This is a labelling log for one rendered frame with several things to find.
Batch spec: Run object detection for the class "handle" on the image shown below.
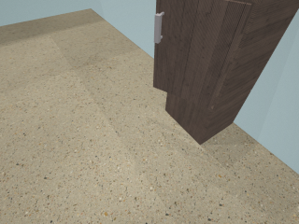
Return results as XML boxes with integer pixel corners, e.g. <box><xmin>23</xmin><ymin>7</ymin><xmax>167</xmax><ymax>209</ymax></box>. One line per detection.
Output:
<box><xmin>153</xmin><ymin>12</ymin><xmax>164</xmax><ymax>44</ymax></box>

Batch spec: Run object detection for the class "cupboard door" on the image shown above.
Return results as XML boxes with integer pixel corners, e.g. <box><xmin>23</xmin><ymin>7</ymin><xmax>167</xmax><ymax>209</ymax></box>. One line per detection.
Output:
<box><xmin>153</xmin><ymin>0</ymin><xmax>252</xmax><ymax>109</ymax></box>

